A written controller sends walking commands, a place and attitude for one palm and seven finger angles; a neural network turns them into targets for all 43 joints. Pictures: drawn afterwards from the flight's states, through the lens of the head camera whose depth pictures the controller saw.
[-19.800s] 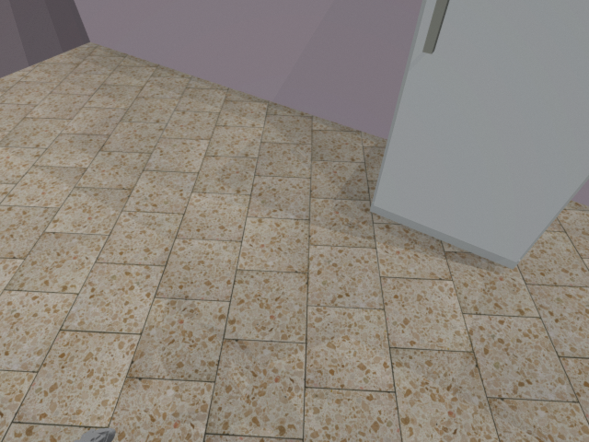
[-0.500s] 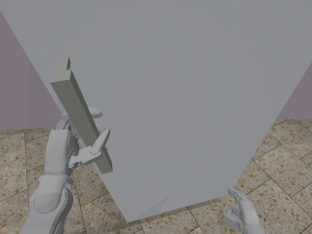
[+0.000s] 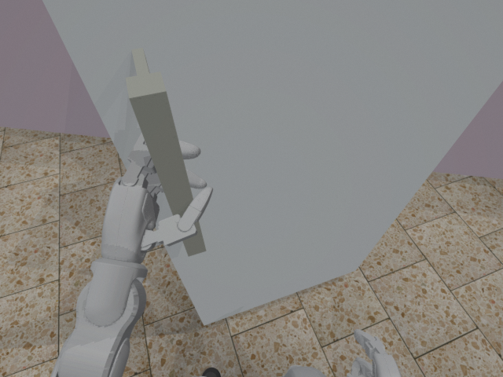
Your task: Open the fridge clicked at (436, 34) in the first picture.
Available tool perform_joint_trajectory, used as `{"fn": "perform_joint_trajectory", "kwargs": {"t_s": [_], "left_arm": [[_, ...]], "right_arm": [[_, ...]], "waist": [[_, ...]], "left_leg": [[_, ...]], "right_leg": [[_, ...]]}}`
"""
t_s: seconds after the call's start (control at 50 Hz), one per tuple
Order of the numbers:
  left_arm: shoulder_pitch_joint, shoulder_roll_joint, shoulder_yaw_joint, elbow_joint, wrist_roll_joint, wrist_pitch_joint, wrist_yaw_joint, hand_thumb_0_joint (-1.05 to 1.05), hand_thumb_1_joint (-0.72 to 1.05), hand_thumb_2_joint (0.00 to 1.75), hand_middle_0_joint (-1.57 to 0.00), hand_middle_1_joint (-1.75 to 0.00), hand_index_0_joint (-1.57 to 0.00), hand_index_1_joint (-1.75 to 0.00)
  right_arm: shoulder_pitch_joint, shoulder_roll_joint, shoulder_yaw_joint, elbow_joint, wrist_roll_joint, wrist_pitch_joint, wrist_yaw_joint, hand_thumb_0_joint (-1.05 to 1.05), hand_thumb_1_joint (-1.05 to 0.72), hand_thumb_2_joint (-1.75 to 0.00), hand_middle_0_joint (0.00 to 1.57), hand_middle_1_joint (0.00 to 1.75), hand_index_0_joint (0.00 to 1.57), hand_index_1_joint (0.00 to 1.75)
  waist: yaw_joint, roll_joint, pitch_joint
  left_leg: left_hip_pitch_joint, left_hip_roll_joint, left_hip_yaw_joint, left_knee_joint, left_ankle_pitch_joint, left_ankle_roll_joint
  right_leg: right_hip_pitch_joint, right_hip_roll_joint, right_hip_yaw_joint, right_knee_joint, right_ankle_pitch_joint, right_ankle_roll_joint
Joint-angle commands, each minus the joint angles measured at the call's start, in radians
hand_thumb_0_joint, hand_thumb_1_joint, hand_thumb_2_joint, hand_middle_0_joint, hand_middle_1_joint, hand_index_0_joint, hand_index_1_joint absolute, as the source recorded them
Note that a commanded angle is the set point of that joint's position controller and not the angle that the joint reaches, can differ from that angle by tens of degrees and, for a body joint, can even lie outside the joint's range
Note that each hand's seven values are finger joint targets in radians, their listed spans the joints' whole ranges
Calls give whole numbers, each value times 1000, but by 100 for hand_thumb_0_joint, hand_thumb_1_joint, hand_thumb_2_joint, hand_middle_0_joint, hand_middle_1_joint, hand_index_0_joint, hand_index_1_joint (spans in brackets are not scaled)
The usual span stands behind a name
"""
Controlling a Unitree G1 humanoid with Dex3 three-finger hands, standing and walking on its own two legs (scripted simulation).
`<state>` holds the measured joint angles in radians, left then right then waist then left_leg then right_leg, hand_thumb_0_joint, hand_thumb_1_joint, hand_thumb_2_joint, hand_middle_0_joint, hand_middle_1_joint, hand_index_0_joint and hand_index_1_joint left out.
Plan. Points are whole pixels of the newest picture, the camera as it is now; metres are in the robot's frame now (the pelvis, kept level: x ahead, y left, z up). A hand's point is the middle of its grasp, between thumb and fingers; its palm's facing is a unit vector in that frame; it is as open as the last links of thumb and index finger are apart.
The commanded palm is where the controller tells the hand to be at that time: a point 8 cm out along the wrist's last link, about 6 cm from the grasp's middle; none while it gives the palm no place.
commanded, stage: walk backward, drawing the door open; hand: left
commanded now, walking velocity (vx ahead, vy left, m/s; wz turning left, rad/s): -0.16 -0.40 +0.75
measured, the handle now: (174, 175) +0.32 +0.10 +0.18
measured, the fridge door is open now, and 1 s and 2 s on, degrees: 27 50 55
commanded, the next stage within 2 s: stop walking and hold the door back in 1.12 s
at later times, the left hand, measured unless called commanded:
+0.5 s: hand (251, 305) +0.18 +0.01 +0.17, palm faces +0.33 -0.93 -0.19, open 7.6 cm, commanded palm +0.13 +0.04 +0.17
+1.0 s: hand out of the picture +0.11 -0.07 +0.17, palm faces +0.78 -0.59 -0.23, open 7.3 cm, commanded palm +0.05 -0.07 +0.17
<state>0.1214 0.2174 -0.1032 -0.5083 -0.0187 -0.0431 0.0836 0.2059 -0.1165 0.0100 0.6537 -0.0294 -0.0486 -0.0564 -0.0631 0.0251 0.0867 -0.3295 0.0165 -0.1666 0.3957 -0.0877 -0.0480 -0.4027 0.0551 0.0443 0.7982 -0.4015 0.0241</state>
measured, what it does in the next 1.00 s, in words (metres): steps to the right, turning left: right foot, then left foot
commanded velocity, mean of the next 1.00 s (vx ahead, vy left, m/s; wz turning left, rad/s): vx -0.16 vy -0.34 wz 0.70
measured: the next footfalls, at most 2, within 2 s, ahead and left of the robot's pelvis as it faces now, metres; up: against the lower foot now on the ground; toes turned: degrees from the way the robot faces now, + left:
right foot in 0.08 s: +0.02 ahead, -0.15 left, +0.00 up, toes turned +5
left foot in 0.28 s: -0.03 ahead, +0.05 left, +0.00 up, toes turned +14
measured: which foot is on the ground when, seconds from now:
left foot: down 0.00-0.10, up 0.12-0.26, down 0.28-0.52, up 0.54-0.74, down 0.76-1.00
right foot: up 0.00-0.06, down 0.08-0.26, up 0.28-0.50, down 0.52-0.76, up 0.78-1.00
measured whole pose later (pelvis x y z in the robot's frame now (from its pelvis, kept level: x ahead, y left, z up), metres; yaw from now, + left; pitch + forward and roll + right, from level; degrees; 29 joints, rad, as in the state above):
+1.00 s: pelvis +0.01 -0.39 -0.01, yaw +46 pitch +0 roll -3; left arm 0.04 0.27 0.10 -0.48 -0.05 -0.07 0.07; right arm 0.14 -0.15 -0.01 0.61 0.01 -0.11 -0.04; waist 0.02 0.06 0.19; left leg -0.31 0.16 -0.11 0.50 -0.20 -0.09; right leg -0.42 -0.02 0.01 0.76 -0.34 0.06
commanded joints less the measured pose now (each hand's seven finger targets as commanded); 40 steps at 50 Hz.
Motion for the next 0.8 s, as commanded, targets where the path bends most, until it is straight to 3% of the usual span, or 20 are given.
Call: {"fn": "perform_joint_trajectory", "kwargs": {"t_s": [0.0, 0.1, 0.14, 0.2, 0.22, 0.24, 0.28, 0.32, 0.38, 0.44, 0.48, 0.5, 0.54, 0.56, 0.6, 0.66, 0.7, 0.74, 0.76, 0.78], "left_arm": [[-230, 25, 56, -341, 7, -121, -2, 0, 90, 90, -45, -140, -45, -140], [-214, 93, 138, -355, -5, -106, -8, 0, 90, 90, -45, -140, -45, -140], [-276, 55, 108, -373, 23, -87, -31, 0, 90, 90, -45, -140, -45, -140], [-272, 8, 62, -333, 13, -93, -53, 0, 90, 90, -45, -140, -45, -140], [-313, -1, 32, -353, 4, -105, -54, 0, 90, 90, -45, -140, -45, -140], [-344, -17, 13, -357, 1, -128, -56, 0, 90, 90, -45, -140, -45, -140], [-309, 14, 54, -276, 62, -166, -47, 0, 90, 90, -45, -140, -45, -140], [-362, 59, 94, -394, 43, -191, -62, 0, 90, 90, -45, -140, -45, -140], [-326, -12, 80, -333, 16, -160, -45, 0, 90, 90, -45, -140, -45, -140], [-342, 30, 117, -323, 17, -144, -33, 0, 90, 90, -45, -140, -45, -140], [-323, 94, 167, -336, 16, -139, -23, 0, 90, 90, -45, -140, -45, -140], [-326, 131, 194, -360, 12, -135, -14, 0, 90, 90, -45, -140, -45, -140], [-313, 173, 274, -390, 10, -133, -12, 0, 90, 90, -45, -140, -45, -140], [-298, 131, 237, -397, 14, -139, -23, 0, 90, 90, -45, -140, -45, -140], [-248, 92, 221, -381, -1, -148, -19, 0, 90, 90, -45, -140, -45, -140], [-244, 91, 218, -348, -6, -147, -11, 0, 90, 90, -45, -140, -45, -140], [-253, 69, 178, -336, -12, -143, -12, 0, 90, 90, -45, -140, -45, -140], [-322, 75, 162, -357, -5, -167, -23, 0, 90, 90, -45, -140, -45, -140], [-354, 116, 201, -352, 33, -194, -20, 0, 90, 90, -45, -140, -45, -140], [-410, 182, 264, -476, 20, -211, -21, 0, 90, 90, -45, -140, -45, -140]], "right_arm": [[-191, -147, -61, -159, 9, -88, -2, 0, -90, -90, 20, 30, 20, 30], [-178, -117, -82, -139, 38, -74, -12, 0, -90, -90, 20, 30, 20, 30], [-176, -88, -63, -168, 15, -80, -36, 0, -90, -90, 20, 30, 20, 30], [-107, -88, -46, -169, 4, -116, -53, 0, -90, -90, 20, 30, 20, 30], [-72, -111, -50, -161, 6, -130, -54, 0, -90, -90, 20, 30, 20, 30], [-82, -170, -78, -177, -13, -143, -45, 0, -90, -90, 20, 30, 20, 30], [-139, -197, -101, -199, -18, -128, -11, 0, -90, -90, 20, 30, 20, 30], [-206, -183, -96, -162, -17, -131, -11, 0, -90, -90, 20, 30, 20, 30], [-191, -179, -95, -157, 16, -141, 15, 0, -90, -90, 20, 30, 20, 30], [-194, -167, -90, -184, 44, -119, 12, 0, -90, -90, 20, 30, 20, 30], [-156, -132, -78, -165, 52, -109, 10, 0, -90, -90, 20, 30, 20, 30], [-168, -93, -65, -175, 50, -97, 10, 0, -90, -90, 20, 30, 20, 30], [-205, -125, -99, -185, 44, -116, -19, 0, -90, -90, 20, 30, 20, 30], [-223, -103, -83, -200, 28, -120, -25, 0, -90, -90, 20, 30, 20, 30], [-209, -86, -49, -214, 17, -99, -22, 0, -90, -90, 20, 30, 20, 30], [-157, -90, -49, -206, 2, -101, -37, 0, -90, -90, 20, 30, 20, 30], [-91, -117, -60, -210, 11, -106, -35, 0, -90, -90, 20, 30, 20, 30], [-106, -204, -94, -224, -1, -113, -24, 0, -90, -90, 20, 30, 20, 30], [-108, -207, -87, -218, -4, -118, -3, 0, -90, -90, 20, 30, 20, 30], [-124, -196, -93, -221, -4, -116, -6, 0, -90, -90, 20, 30, 20, 30]], "waist": [[35, 205, -281], [38, -228, -350], [41, -207, -267], [0, -127, -263], [-42, -23, -290], [-32, 225, -293], [0, 94, -288], [34, 112, -215], [52, 133, -243], [52, 218, -275], [38, 10, -290], [38, -200, -302], [82, -384, -336], [74, -289, -279], [67, -161, -281], [50, -207, -310], [10, -135, -340], [20, 220, -345], [30, 64, -331], [21, 242, -356]], "left_leg": [[-14, 134, -170, -168, -251, 129], [135, -73, 195, 451, -269, 18], [-56, -34, 209, 643, -402, 29], [68, 17, 211, 255, -264, 38], [300, 78, 115, 23, 44, 72], [559, 390, -374, -103, 628, 161], [517, 557, -565, -46, 642, 321], [288, 472, -425, -42, 302, 286], [-32, 229, -24, -66, -109, 132], [-107, 160, -43, -59, -359, 121], [-21, 2, 99, 204, -381, 53], [-126, -57, 210, 478, -427, 12], [-177, -29, 147, 975, -581, 36], [-219, 12, 150, 987, -542, 35], [-168, 29, 220, 711, -506, 25], [-49, 6, 306, 359, -396, 25], [209, 44, 269, 61, -173, 44], [621, 553, -452, -61, 722, 257], [585, 567, -453, -45, 679, 282], [572, 520, -483, -41, 577, 291]], "right_leg": [[323, 13, -55, -331, 63, 5], [74, -259, -35, -552, 70, -140], [122, -309, -54, -464, 386, -204], [150, -241, -162, -178, 661, -173], [-34, -176, -185, 48, 568, -103], [-366, -14, -154, 308, 14, 1], [-415, -65, 75, 524, -144, 5], [-331, -127, 178, 488, -63, 18], [155, -64, 2, 81, 111, 13], [395, 7, -126, -227, 80, 38], [327, -70, -98, -482, 121, 1], [327, -251, 29, -517, 158, -77], [231, -438, 188, -469, 387, -233], [273, -408, 110, -398, 542, -258], [344, -348, -67, -304, 717, -224], [332, -307, -124, -255, 774, -194], [168, -268, -159, -66, 655, -143], [-364, -76, -89, 317, -182, 18], [-360, -77, 22, 402, -137, 5], [-389, -76, 49, 452, -153, 21]]}}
